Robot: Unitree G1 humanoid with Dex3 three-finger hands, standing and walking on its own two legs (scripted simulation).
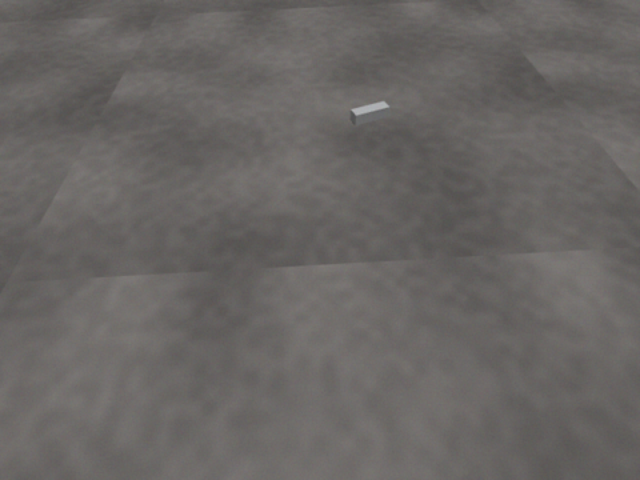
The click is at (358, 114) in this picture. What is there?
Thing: lying carton
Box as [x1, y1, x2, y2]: [350, 101, 389, 125]
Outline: 389,107 384,101 354,108 351,109 350,119 355,125 388,116
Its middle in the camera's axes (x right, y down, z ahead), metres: +0.28 -0.74 +2.21
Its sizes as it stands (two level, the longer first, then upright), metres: 0.209 0.068 0.062
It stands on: the floor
